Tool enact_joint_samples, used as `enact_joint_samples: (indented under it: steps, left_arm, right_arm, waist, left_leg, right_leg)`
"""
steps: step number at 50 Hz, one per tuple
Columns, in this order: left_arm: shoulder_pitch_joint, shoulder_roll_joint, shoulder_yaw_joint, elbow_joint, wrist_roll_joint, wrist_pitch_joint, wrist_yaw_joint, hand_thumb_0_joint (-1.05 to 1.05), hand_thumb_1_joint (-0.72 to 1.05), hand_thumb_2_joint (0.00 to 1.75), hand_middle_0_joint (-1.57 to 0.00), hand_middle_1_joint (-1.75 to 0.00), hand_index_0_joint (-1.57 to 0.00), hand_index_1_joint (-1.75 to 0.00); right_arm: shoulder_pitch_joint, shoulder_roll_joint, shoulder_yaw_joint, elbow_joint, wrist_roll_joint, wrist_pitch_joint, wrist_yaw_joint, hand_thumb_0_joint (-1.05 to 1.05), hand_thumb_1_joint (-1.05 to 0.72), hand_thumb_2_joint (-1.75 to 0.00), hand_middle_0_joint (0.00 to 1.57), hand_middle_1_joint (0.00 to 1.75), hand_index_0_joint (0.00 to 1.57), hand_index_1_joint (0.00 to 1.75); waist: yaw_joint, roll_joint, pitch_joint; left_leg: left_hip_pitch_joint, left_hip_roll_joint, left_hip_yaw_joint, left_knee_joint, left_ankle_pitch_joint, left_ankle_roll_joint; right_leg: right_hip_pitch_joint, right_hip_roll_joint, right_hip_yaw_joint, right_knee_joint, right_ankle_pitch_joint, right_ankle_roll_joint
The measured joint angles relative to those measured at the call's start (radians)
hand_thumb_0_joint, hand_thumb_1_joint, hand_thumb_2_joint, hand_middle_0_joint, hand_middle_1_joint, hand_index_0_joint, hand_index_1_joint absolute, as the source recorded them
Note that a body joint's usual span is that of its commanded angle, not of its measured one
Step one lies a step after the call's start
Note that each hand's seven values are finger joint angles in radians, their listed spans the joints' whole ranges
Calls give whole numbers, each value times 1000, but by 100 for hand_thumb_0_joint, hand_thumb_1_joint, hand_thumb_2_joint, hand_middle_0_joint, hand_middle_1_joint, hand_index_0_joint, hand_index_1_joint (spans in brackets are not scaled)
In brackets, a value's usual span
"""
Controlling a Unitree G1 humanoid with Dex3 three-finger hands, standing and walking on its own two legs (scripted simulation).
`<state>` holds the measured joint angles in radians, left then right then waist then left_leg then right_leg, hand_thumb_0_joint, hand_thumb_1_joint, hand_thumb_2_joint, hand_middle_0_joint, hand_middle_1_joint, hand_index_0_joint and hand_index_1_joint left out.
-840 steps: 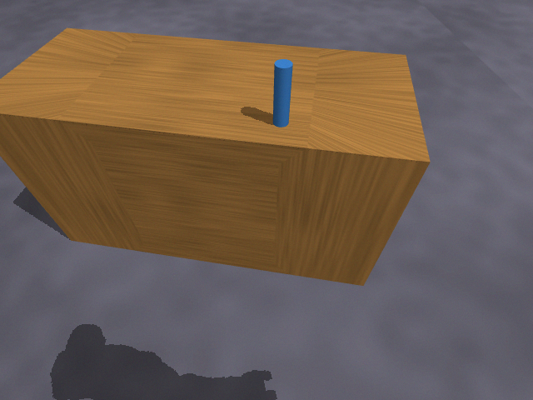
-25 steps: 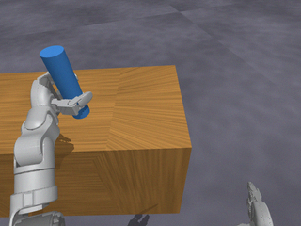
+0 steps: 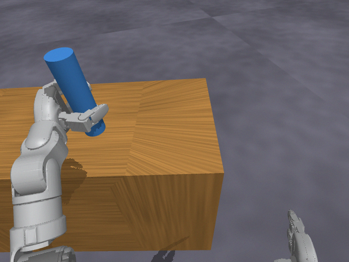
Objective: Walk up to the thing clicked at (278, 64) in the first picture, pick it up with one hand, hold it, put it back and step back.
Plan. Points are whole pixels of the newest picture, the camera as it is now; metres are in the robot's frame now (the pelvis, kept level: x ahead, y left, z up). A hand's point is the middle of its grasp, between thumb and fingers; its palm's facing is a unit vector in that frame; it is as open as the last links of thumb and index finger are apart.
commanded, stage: hold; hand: left
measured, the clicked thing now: (79, 97) +0.33 +0.18 +0.26
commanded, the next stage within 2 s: none
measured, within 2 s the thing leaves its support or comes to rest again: neither
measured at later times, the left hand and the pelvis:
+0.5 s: hand (86, 107) +0.34 +0.18 +0.24, palm faces +0.20 -0.98 +0.03, open 7.9 cm; pelvis +0.00 +0.00 +0.00, yaw +0 degrees
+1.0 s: hand (88, 106) +0.34 +0.17 +0.23, palm faces +0.20 -0.98 +0.04, open 7.9 cm; pelvis +0.00 +0.00 +0.00, yaw +0 degrees
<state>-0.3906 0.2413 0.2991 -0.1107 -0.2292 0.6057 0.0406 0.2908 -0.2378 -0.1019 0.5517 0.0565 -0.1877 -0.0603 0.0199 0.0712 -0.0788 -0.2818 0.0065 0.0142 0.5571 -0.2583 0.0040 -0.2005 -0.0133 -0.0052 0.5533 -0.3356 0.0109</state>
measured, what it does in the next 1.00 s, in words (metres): stands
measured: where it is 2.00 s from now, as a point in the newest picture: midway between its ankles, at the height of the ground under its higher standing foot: outside the picture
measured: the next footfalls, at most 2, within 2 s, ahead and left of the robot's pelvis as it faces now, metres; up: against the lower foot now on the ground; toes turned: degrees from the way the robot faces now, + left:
none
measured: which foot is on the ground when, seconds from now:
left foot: down 0.00-1.00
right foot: down 0.00-1.00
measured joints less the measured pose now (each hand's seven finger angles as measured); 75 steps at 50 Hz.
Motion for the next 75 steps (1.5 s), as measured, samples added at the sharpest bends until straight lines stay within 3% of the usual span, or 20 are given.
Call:
enact_joint_samples:
  steps: [11,24,34,40,48,53,58,63,69,75]
  left_arm:
    - [1,1,-2,-20,9,29,18,-2,-35,112,-96,-133,-98,-133]
    - [6,-12,-3,-23,-9,47,9,-2,-34,112,-96,-134,-98,-134]
    - [32,-10,5,-66,9,27,32,-2,-34,113,-95,-134,-98,-134]
    - [-22,-6,-8,-17,9,19,13,-2,-34,113,-95,-134,-97,-134]
    - [-29,-15,-3,31,-10,50,4,-2,-34,113,-95,-135,-97,-135]
    - [9,-20,8,16,12,45,34,-2,-34,113,-95,-135,-97,-135]
    - [30,-30,-16,-44,28,8,41,-2,-34,113,-95,-135,-97,-135]
    - [-12,-16,-29,-18,18,-8,23,-2,-35,113,-95,-134,-98,-134]
    - [-41,-7,-5,58,-6,12,9,-2,-34,114,-95,-135,-97,-135]
    - [16,-24,-4,34,7,20,22,-2,-34,114,-95,-135,-97,-135]
  right_arm:
    - [-15,-6,-6,26,2,-5,0,-1,53,-5,6,5,5,5]
    - [-17,1,-7,31,6,-9,10,-1,54,-5,6,5,5,5]
    - [-9,-1,-11,28,2,-12,1,-1,54,-5,6,5,5,5]
    - [-28,-4,-11,60,1,-23,-10,-1,54,-5,6,5,5,5]
    - [-23,7,-11,26,5,-16,13,-1,54,-5,6,5,5,5]
    - [-3,10,-14,9,6,-11,20,-1,54,-5,6,5,5,5]
    - [5,3,-10,31,2,-20,5,-1,54,-5,6,5,5,5]
    - [-34,2,-7,80,-8,-25,-12,-1,54,-5,6,5,5,5]
    - [-49,9,-10,77,-3,-25,-5,-1,54,-5,6,5,5,5]
    - [-15,16,-4,37,4,-25,13,-1,54,-5,6,5,5,5]
  waist:
    - [1,-6,4]
    - [4,2,-4]
    - [3,-7,7]
    - [4,-2,-7]
    - [-1,5,-12]
    - [-1,-7,1]
    - [5,-12,15]
    - [1,-1,10]
    - [-3,12,-9]
    - [2,-3,1]
  left_leg:
    - [6,0,-2,-4,4,-3]
    - [8,0,-2,-9,7,-3]
    - [6,2,-5,-4,4,-5]
    - [9,1,-7,-6,5,-5]
    - [14,1,-1,-17,12,-3]
    - [12,3,1,-19,16,-5]
    - [10,4,-3,-14,16,-6]
    - [10,5,-7,-10,17,-5]
    - [10,3,-3,-21,25,-3]
    - [10,2,-1,-25,28,-5]
  right_leg:
    - [5,0,-2,1,1,-3]
    - [5,0,-2,-2,3,-3]
    - [5,3,-4,1,1,-5]
    - [10,2,-7,-4,2,-5]
    - [10,1,-1,-9,8,-3]
    - [5,3,1,-6,10,-6]
    - [6,5,-3,-6,12,-7]
    - [11,5,-6,-9,16,-5]
    - [8,4,-3,-17,22,-4]
    - [3,3,-1,-10,20,-6]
